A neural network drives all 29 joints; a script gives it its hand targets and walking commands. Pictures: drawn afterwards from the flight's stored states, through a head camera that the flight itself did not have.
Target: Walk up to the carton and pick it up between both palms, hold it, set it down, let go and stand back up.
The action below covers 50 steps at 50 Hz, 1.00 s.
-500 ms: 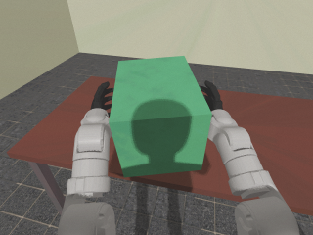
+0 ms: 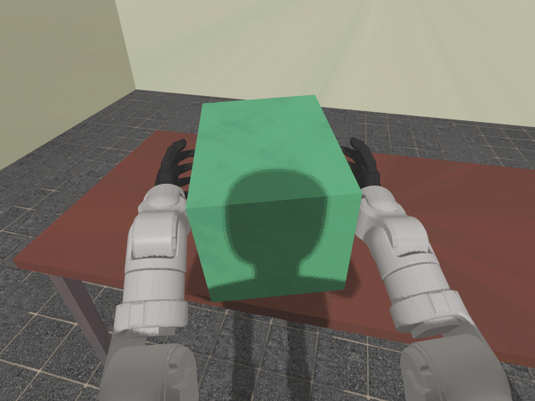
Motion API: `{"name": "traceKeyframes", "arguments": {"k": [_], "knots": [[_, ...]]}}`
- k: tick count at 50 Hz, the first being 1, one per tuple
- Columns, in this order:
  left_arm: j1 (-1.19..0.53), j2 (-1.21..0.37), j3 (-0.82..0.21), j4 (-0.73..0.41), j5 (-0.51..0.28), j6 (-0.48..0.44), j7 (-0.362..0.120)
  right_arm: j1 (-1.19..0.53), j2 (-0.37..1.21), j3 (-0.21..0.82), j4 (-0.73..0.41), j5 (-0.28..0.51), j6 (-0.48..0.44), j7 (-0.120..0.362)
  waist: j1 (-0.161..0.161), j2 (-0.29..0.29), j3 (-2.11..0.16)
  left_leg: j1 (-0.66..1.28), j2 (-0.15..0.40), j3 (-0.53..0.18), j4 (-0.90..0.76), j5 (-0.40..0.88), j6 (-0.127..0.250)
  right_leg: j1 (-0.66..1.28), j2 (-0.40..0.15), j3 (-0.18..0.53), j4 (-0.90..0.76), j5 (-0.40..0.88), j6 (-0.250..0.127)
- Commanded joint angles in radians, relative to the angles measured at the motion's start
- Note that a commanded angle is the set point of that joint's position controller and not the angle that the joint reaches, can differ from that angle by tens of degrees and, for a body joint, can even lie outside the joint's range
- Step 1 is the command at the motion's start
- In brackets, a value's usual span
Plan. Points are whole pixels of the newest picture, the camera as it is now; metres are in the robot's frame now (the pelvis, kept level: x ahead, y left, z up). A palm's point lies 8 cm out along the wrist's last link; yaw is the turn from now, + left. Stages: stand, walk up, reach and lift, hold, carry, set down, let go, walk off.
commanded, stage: hold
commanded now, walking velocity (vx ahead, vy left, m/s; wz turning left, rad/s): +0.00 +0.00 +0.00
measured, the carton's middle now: (267, 189) +0.39 +0.00 +0.19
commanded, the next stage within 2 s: set down in 0.58 s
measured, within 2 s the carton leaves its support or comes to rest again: neither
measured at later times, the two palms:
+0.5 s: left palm (170, 192) +0.37 +0.14 +0.20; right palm (364, 190) +0.36 -0.14 +0.20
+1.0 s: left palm (183, 187) +0.40 +0.13 +0.19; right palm (365, 199) +0.37 -0.15 +0.17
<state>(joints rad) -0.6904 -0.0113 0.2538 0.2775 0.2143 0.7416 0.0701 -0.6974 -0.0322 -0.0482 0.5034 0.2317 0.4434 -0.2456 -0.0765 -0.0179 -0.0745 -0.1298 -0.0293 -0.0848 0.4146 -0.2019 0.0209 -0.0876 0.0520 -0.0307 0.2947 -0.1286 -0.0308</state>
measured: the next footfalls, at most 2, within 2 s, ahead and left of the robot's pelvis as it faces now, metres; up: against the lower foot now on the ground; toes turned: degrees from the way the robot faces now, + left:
none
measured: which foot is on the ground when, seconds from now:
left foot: down 0.00-1.00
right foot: down 0.00-1.00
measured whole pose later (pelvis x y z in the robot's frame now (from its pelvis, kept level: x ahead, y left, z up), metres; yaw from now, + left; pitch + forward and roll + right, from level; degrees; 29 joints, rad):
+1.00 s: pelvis +0.01 +0.00 +0.00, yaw +0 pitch -8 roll -1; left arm -0.77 -0.04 0.36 0.53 0.32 0.48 0.00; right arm -0.71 0.05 -0.18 0.72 0.05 0.18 -0.19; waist -0.08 -0.05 0.00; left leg -0.01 -0.03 -0.07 0.34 -0.19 0.02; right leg 0.01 0.05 -0.02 0.26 -0.13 -0.03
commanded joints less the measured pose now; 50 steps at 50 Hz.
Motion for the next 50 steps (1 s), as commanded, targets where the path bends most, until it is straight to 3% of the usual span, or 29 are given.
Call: {"name": "traceKeyframes", "arguments": {"k": [1,29,30,31,33,37,45,48,50], "knots": [[-0.807,-0.713,-0.564,-0.187,-0.171,-0.087,-0.15,-1.018,0.695,0.42,-0.388,0.124,-0.073,0.11,-0.006,0.069,-0.457,0.097,-0.009,0.013,-0.045,0.287,-0.056,0.164,0.009,0.011,-0.012,0.161,0.055],[-0.809,-0.711,-0.561,-0.175,-0.172,-0.092,-0.154,-1.024,0.699,0.418,-0.389,0.119,-0.076,0.108,-0.008,0.065,-0.45,0.093,-0.012,0.013,-0.048,0.279,-0.055,0.169,0.002,0.013,-0.017,0.168,0.056],[-0.821,-0.708,-0.544,-0.2,-0.203,-0.104,-0.157,-1.023,0.7,0.425,-0.388,0.123,-0.084,0.106,-0.045,0.069,-0.484,0.147,-0.012,0.019,-0.064,0.278,-0.055,0.2,0.003,-0.002,-0.014,0.212,0.059],[-0.829,-0.705,-0.552,-0.203,-0.205,-0.115,-0.159,-1.028,0.694,0.426,-0.393,0.124,-0.093,0.106,-0.049,0.073,-0.495,0.159,-0.01,0.015,-0.063,0.291,-0.057,0.202,0.001,-0.006,-0.013,0.237,0.061],[-0.84,-0.698,-0.539,-0.19,-0.195,-0.132,-0.164,-1.01,0.676,0.402,-0.358,0.102,-0.107,0.105,-0.058,0.084,-0.463,0.156,-0.007,0.017,-0.074,0.281,-0.064,0.203,-0.003,-0.008,-0.024,0.216,0.059],[-0.851,-0.637,-0.43,-0.05,-0.123,-0.191,-0.189,-1.021,0.654,0.314,-0.261,0.017,-0.171,0.123,-0.036,0.06,-0.358,0.097,-0.001,0.04,-0.121,0.128,-0.042,0.195,-0.018,-0.019,-0.039,0.094,0.06],[-0.771,-0.608,-0.286,0.146,-0.01,-0.286,-0.223,-0.981,0.625,0.211,-0.113,-0.112,-0.327,0.166,0.018,0.017,-0.296,0.086,0.003,0.08,-0.143,0.145,-0.024,0.268,-0.025,-0.034,-0.046,0.126,0.07],[-0.736,-0.61,-0.278,0.176,0.002,-0.304,-0.235,-0.977,0.618,0.195,-0.112,-0.14,-0.379,0.176,0.021,0.018,-0.311,0.101,0.002,0.086,-0.135,0.179,-0.022,0.297,-0.025,-0.048,-0.043,0.165,0.069],[-0.722,-0.63,-0.31,0.167,-0.011,-0.325,-0.233,-0.979,0.62,0.204,-0.141,-0.152,-0.413,0.177,0.003,0.023,-0.345,0.119,0.001,0.087,-0.118,0.229,-0.03,0.308,-0.021,-0.056,-0.033,0.21,0.069]]}}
